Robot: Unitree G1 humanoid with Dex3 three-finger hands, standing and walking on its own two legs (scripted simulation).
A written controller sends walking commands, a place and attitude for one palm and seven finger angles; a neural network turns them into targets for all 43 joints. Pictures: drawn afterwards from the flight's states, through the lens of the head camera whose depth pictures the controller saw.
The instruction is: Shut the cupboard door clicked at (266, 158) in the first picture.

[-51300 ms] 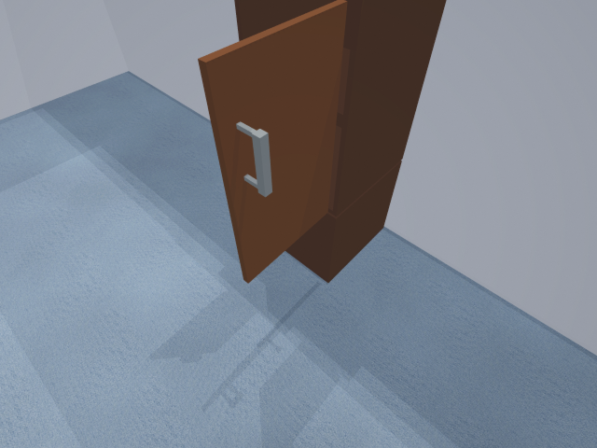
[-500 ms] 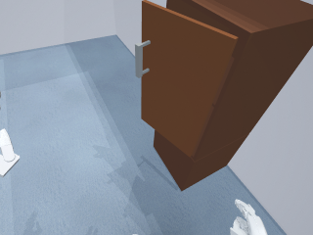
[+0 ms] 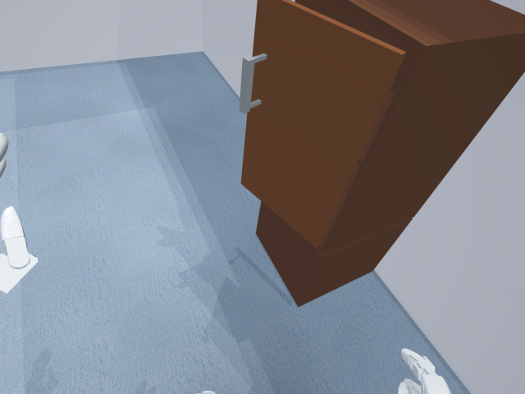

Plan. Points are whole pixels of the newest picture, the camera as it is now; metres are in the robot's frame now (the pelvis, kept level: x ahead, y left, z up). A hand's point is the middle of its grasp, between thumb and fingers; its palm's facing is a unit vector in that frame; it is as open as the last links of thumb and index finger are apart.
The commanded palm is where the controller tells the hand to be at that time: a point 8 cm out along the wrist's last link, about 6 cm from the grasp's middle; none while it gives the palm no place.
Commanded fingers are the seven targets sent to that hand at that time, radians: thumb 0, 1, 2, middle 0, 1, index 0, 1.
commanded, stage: step back with the hand held close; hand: left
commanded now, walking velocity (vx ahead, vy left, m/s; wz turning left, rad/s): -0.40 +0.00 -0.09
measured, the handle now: (253, 83) +0.77 +0.06 +0.08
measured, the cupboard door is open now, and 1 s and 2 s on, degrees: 17 17 17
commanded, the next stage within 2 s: stop stepping back and stand still in 0.18 s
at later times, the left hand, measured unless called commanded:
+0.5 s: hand out of the picture +0.11 +0.24 +0.19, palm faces +0.24 -0.83 -0.49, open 7.4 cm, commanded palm +0.08 +0.28 +0.20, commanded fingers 0.00 0.90 0.90 -0.20 -0.30 -0.20 -0.30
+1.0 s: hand out of the picture +0.09 +0.29 +0.18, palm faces +0.45 -0.82 -0.35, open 7.4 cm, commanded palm +0.04 +0.32 +0.20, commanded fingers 0.00 0.90 0.90 -0.20 -0.30 -0.20 -0.30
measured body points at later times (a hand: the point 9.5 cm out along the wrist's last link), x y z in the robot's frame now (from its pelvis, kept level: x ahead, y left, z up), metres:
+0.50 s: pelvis -0.10 +0.00 +0.01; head -0.12 +0.03 +0.46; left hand +0.09 +0.28 +0.21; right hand +0.02 -0.26 -0.06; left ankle +0.00 +0.08 -0.72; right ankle -0.22 -0.12 -0.72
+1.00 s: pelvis -0.12 +0.03 +0.00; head -0.17 +0.05 +0.45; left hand +0.06 +0.33 +0.20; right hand -0.02 -0.23 -0.08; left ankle -0.04 +0.10 -0.72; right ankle -0.19 -0.10 -0.72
